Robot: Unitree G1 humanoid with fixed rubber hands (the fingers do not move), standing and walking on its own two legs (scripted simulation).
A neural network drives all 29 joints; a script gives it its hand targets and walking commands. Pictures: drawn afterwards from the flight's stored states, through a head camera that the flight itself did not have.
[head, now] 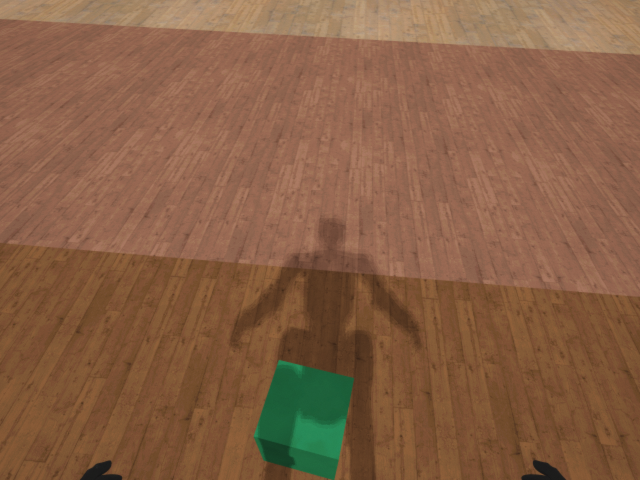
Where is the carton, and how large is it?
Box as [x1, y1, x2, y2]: [254, 360, 353, 479]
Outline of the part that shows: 279,360 254,434 254,438 264,460 333,479 340,450 353,378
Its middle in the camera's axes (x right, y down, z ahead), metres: -0.04 +0.49 +1.07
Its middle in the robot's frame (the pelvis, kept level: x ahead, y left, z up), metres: +0.39 +0.03 -0.66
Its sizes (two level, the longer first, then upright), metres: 0.210 0.200 0.250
